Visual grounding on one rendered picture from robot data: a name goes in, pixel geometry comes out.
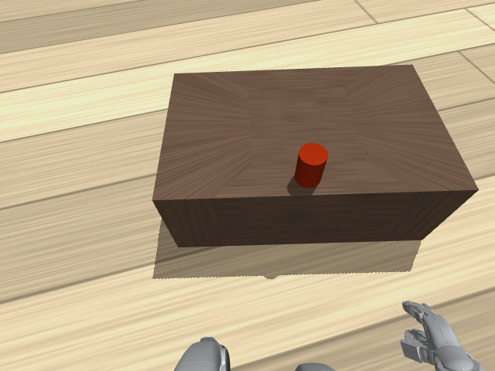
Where can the right robot hand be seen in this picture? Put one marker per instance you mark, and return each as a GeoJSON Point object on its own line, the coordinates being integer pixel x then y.
{"type": "Point", "coordinates": [419, 345]}

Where can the can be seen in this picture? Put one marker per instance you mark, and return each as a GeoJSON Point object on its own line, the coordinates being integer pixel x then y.
{"type": "Point", "coordinates": [310, 165]}

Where can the right robot arm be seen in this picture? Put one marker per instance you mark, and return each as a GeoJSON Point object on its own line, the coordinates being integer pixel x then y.
{"type": "Point", "coordinates": [454, 358]}

